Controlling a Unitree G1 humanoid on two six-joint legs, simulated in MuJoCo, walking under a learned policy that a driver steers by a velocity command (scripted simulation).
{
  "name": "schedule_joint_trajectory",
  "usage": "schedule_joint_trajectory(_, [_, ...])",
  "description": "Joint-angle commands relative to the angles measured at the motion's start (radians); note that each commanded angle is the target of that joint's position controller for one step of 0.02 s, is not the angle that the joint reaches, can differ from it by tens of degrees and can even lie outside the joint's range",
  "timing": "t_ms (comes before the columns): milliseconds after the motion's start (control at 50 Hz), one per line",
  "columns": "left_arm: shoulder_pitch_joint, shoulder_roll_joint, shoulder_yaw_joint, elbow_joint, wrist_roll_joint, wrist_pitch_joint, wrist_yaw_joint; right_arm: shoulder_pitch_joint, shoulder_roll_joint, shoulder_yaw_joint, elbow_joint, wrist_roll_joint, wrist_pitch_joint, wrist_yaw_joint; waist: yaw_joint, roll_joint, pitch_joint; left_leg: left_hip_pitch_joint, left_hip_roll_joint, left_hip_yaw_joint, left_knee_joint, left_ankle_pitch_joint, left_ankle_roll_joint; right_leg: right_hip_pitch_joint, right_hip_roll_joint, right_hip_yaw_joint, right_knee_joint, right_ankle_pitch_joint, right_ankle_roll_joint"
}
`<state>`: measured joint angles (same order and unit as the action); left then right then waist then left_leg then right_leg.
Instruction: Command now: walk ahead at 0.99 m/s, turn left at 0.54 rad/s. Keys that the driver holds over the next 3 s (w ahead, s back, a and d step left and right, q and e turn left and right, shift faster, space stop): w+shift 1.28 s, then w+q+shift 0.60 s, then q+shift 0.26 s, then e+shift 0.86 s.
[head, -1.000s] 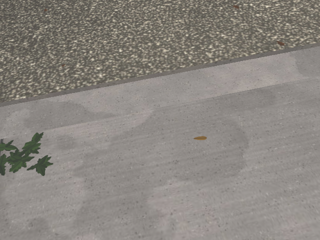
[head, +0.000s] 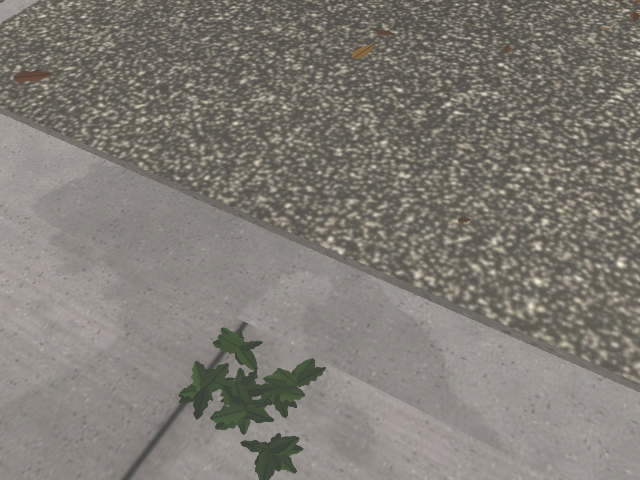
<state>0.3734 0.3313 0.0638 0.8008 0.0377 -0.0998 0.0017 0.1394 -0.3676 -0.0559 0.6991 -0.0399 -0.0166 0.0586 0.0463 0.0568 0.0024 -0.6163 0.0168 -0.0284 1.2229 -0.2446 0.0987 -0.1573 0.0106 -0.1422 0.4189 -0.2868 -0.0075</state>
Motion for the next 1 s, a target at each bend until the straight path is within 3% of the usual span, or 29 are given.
schedule_joint_trajectory(20, [-0.009,0.035,-0.009,-0.017,-0.006,-0.039,-0.018,-0.036,0.032,0.033,-0.095,-0.003,-0.001,0.018,-0.066,-0.121,0.104,-0.163,0.055,-0.101,-0.102,0.110,-0.012,-0.009,-0.259,0.225,-0.326,0.110,-0.125])
schedule_joint_trajectory(60, [-0.011,0.052,-0.008,-0.005,-0.011,-0.045,-0.022,-0.120,0.017,0.041,-0.120,0.000,-0.010,0.029,-0.066,-0.092,0.134,-0.086,0.031,-0.020,-0.304,0.230,-0.011,-0.047,-0.204,0.084,-0.376,0.238,-0.106])
schedule_joint_trajectory(120, [0.068,0.103,-0.004,0.040,-0.019,-0.047,-0.020,-0.237,0.032,0.059,-0.143,0.003,-0.026,0.047,-0.030,-0.059,0.168,0.079,-0.006,0.104,-0.513,0.315,0.026,-0.025,-0.220,0.005,-0.461,0.459,-0.111])
schedule_joint_trajectory(160, [0.110,0.151,-0.001,0.068,-0.018,-0.034,-0.010,-0.232,0.012,0.056,-0.134,-0.005,-0.032,0.034,-0.045,-0.104,0.125,0.129,-0.064,0.158,-0.571,0.236,0.054,0.142,-0.239,-0.030,-0.348,0.925,-0.113])
schedule_joint_trajectory(200, [0.117,0.204,0.005,0.088,-0.012,-0.007,0.009,-0.055,-0.038,0.035,-0.081,-0.017,-0.033,0.008,-0.147,-0.187,-0.021,0.332,-0.131,0.166,-0.585,0.086,0.087,0.233,-0.267,-0.043,-0.031,1.303,-0.102])
schedule_joint_trajectory(220, [0.088,0.214,0.006,0.086,-0.014,0.010,0.016,0.165,-0.070,0.014,-0.009,-0.014,-0.033,-0.009,-0.254,-0.194,-0.131,0.569,-0.138,0.139,-0.646,0.077,0.110,0.175,-0.258,-0.049,0.235,1.299,-0.094])
schedule_joint_trajectory(240, [0.085,0.180,-0.002,0.066,-0.012,0.013,0.016,0.333,-0.137,-0.016,0.043,-0.025,-0.027,-0.031,-0.307,-0.164,-0.233,0.842,-0.035,0.004,-0.621,-0.046,0.122,-0.031,-0.222,-0.034,0.568,0.985,-0.088])
schedule_joint_trajectory(260, [0.161,-0.002,-0.034,0.016,-0.019,0.007,-0.012,0.303,-0.235,-0.040,0.045,-0.034,-0.026,-0.050,-0.152,0.140,-0.303,1.090,0.274,-0.463,-0.682,-0.236,0.164,-0.427,-0.050,0.011,0.961,-0.172,-0.053])
schedule_joint_trajectory(280, [0.108,0.080,-0.020,-0.020,-0.045,-0.004,-0.006,0.328,-0.236,-0.049,0.030,-0.009,-0.028,-0.049,-0.195,0.075,-0.437,1.133,0.351,-0.809,-0.853,-0.266,0.218,-0.559,0.017,0.220,1.113,-0.188,-0.076])
schedule_joint_trajectory(300, [-0.013,0.095,-0.015,-0.044,-0.047,-0.010,-0.002,0.274,-0.185,-0.047,0.062,0.001,-0.034,-0.053,-0.168,-0.010,-0.232,0.993,0.289,-0.622,-0.897,-0.149,0.192,-0.634,-0.056,0.226,1.061,-0.048,-0.086])
schedule_joint_trajectory(320, [-0.039,0.064,-0.027,-0.047,-0.041,-0.015,-0.005,0.242,-0.137,-0.038,0.081,0.008,-0.044,-0.053,-0.129,-0.048,-0.094,0.814,0.258,-0.502,-0.924,-0.023,0.186,-0.610,-0.085,0.205,0.981,0.002,-0.083])
schedule_joint_trajectory(360, [-0.010,0.031,-0.035,-0.026,-0.007,0.011,-0.015,0.180,-0.053,-0.015,0.091,0.005,-0.063,-0.052,-0.036,-0.080,-0.019,0.584,0.179,-0.347,-0.974,0.068,0.147,-0.490,-0.130,0.211,0.869,0.011,-0.067])
schedule_joint_trajectory(400, [-0.028,0.002,-0.039,-0.030,0.008,0.038,-0.033,0.208,-0.003,0.001,0.118,0.020,-0.080,-0.052,-0.009,-0.040,0.023,0.498,0.153,-0.286,-1.033,0.101,0.153,-0.472,-0.154,0.203,0.787,-0.022,-0.043])
schedule_joint_trajectory(420, [-0.087,-0.014,-0.044,-0.051,0.014,0.044,-0.040,0.229,-0.010,-0.001,0.134,0.032,-0.088,-0.051,-0.012,-0.024,0.065,0.472,0.144,-0.253,-1.075,0.104,0.156,-0.519,-0.167,0.184,0.741,-0.009,-0.031])
schedule_joint_trajectory(480, [-0.299,-0.023,-0.059,-0.133,0.008,0.038,-0.054,0.256,-0.012,0.000,0.151,0.036,-0.104,-0.038,-0.038,-0.032,0.158,0.406,0.071,-0.106,-1.152,0.288,0.131,-0.541,-0.162,0.113,0.486,0.211,-0.023])
schedule_joint_trajectory(560, [-0.395,-0.022,-0.070,-0.158,-0.015,0.028,-0.068,0.312,-0.066,-0.007,0.189,0.056,-0.127,-0.041,-0.059,-0.042,0.151,0.453,0.097,-0.026,-1.268,0.556,0.092,-0.303,-0.081,0.045,0.196,0.507,-0.075])
schedule_joint_trajectory(600, [-0.374,0.014,-0.059,-0.149,-0.011,0.028,-0.054,0.337,-0.099,-0.010,0.207,0.044,-0.120,-0.048,-0.044,-0.020,0.087,0.633,0.118,0.005,-1.154,0.947,0.066,-0.269,-0.015,0.008,0.177,0.427,-0.101])
schedule_joint_trajectory(640, [-0.202,0.073,-0.035,-0.107,-0.007,0.029,-0.031,0.327,-0.147,-0.019,0.219,0.011,-0.095,-0.069,0.056,0.043,-0.044,0.727,0.157,0.011,-0.867,1.261,0.041,-0.102,0.050,0.025,0.191,0.253,-0.131])
schedule_joint_trajectory(660, [0.008,0.108,-0.014,-0.043,-0.005,0.034,-0.013,0.284,-0.159,-0.023,0.216,-0.002,-0.077,-0.080,0.162,0.042,-0.138,0.673,0.152,0.023,-0.606,1.254,0.033,0.102,0.062,0.031,0.177,0.183,-0.143])
schedule_joint_trajectory(680, [0.205,0.166,0.013,0.011,0.003,0.042,0.008,0.253,-0.138,-0.018,0.210,-0.012,-0.072,-0.082,0.248,0.025,-0.213,0.499,0.098,0.040,-0.275,1.040,0.028,0.335,-0.019,0.104,0.199,0.042,-0.163])
schedule_joint_trajectory(700, [0.212,0.288,0.049,0.016,0.036,0.039,0.017,0.392,0.061,0.026,0.163,0.027,-0.085,-0.059,0.097,-0.326,-0.319,0.097,-0.090,0.029,0.239,0.042,-0.013,0.605,-0.352,0.634,0.130,-0.187,-0.301])
schedule_joint_trajectory(720, [0.169,0.219,0.042,0.011,0.003,0.041,-0.006,0.359,-0.014,0.019,0.154,0.042,-0.105,-0.060,0.110,-0.279,-0.402,-0.052,-0.138,-0.110,0.351,-0.180,0.014,0.623,-0.385,1.019,-0.105,-0.291,-0.327])
schedule_joint_trajectory(740, [0.051,0.167,0.037,0.013,-0.001,0.034,-0.010,0.248,-0.023,0.019,0.121,0.044,-0.105,-0.066,0.058,-0.191,-0.184,-0.146,-0.047,-0.096,0.335,-0.079,0.023,0.473,-0.355,0.849,-0.132,-0.255,-0.304])
schedule_joint_trajectory(760, [0.014,0.091,0.022,0.022,-0.004,0.026,-0.015,0.182,-0.024,0.025,0.108,0.031,-0.104,-0.062,0.040,-0.054,-0.095,-0.127,-0.004,-0.078,0.271,-0.030,0.022,0.318,-0.325,0.714,-0.145,-0.150,-0.286])
schedule_joint_trajectory(780, [-0.004,0.039,0.007,0.040,0.004,0.020,-0.016,0.139,0.001,0.029,0.099,0.019,-0.096,-0.053,0.007,-0.004,-0.017,-0.085,0.025,-0.077,0.221,-0.023,0.023,0.173,-0.264,0.593,-0.173,-0.080,-0.246])
schedule_joint_trajectory(820, [0.004,-0.009,-0.012,0.079,-0.001,0.006,-0.011,0.161,0.047,0.043,0.083,-0.003,-0.062,-0.030,-0.067,-0.066,0.027,-0.029,0.058,-0.076,0.172,-0.040,0.000,0.003,-0.226,0.488,-0.228,-0.056,-0.229])
schedule_joint_trajectory(860, [0.029,0.005,-0.010,0.109,-0.023,-0.014,-0.013,0.075,0.076,0.057,0.036,-0.010,-0.043,-0.018,-0.088,-0.085,0.099,-0.120,0.096,-0.041,0.113,-0.044,-0.023,-0.062,-0.198,0.403,-0.307,-0.034,-0.222])
schedule_joint_trajectory(940, [0.059,0.015,-0.009,0.118,-0.030,-0.039,-0.021,-0.143,0.075,0.078,-0.066,-0.002,-0.050,-0.009,-0.069,-0.076,0.156,-0.116,0.117,0.073,-0.216,0.182,-0.034,-0.095,-0.105,0.199,-0.391,0.341,-0.193])
schedule_joint_trajectory(1000, [0.125,0.069,-0.001,0.136,-0.050,-0.043,-0.017,-0.250,0.100,0.098,-0.097,0.017,-0.047,0.001,-0.026,-0.057,0.159,0.076,0.064,0.156,-0.481,0.324,-0.003,-0.049,-0.154,0.166,-0.535,0.545,-0.192])
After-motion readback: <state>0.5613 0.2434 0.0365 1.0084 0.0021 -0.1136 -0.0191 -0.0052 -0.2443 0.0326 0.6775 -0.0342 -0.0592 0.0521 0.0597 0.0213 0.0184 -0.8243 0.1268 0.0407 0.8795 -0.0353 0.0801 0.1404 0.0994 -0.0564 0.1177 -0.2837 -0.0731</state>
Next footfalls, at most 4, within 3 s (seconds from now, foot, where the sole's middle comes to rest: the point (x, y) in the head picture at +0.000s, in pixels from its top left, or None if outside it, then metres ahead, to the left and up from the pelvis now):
0.24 left None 0.42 0.10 -0.77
0.68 right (361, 314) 0.90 -0.02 -0.77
1.10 left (281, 180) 1.33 0.22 -0.74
1.56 right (338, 87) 1.78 0.06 -0.74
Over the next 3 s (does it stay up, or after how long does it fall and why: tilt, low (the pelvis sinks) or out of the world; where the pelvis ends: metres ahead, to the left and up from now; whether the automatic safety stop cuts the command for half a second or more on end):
stays up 2.22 0.52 0.03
